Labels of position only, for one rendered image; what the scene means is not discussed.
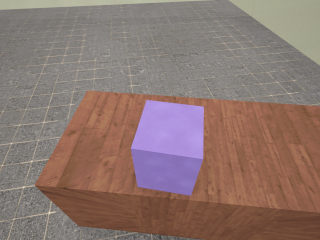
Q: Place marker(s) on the pedestal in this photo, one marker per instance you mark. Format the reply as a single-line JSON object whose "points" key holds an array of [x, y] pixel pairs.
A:
{"points": [[259, 178]]}

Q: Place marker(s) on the carton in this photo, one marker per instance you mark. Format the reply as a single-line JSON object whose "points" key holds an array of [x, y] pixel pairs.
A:
{"points": [[168, 147]]}

